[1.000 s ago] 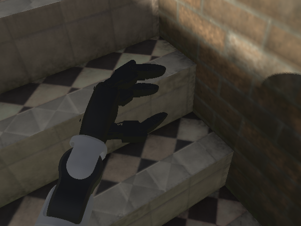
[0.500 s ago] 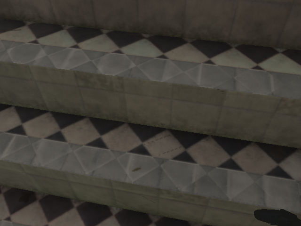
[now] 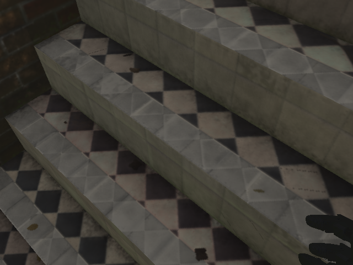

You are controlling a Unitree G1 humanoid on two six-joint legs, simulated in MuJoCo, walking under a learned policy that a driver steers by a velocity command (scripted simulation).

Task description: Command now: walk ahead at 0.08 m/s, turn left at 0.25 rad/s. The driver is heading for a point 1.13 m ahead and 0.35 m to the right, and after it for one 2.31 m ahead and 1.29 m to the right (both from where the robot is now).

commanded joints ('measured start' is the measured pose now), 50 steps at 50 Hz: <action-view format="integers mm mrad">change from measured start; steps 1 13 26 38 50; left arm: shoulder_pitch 119 -86 16 333 -9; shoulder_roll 94 15 68 116 246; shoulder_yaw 36 40 20 52 110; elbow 48 2 -21 394 53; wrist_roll -3 -20 -30 -94 2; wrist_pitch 21 17 -31 -172 -41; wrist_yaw -21 18 -51 -169 -50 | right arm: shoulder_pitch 47 182 -24 -197 -148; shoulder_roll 88 65 -172 365 42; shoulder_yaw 45 29 12 177 -23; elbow -41 95 119 -230 -50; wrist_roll -3 -46 -74 -107 45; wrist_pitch -53 20 -127 -216 -42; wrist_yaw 47 15 -84 44 -57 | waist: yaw -77 -56 165 -105 -185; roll -35 -81 94 15 -370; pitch -128 8 -52 14 -190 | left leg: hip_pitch -106 771 405 -570 510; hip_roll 35 196 363 167 37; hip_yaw -128 112 333 79 176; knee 72 -1341 -1107 804 -724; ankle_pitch -9 618 1035 -336 56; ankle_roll -26 106 224 193 89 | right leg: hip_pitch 390 -472 -265 361 201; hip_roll -132 185 32 -74 -4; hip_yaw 332 53 -125 417 485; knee -221 694 1176 -218 -339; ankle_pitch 719 -472 8 831 779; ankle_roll -133 141 100 -46 -48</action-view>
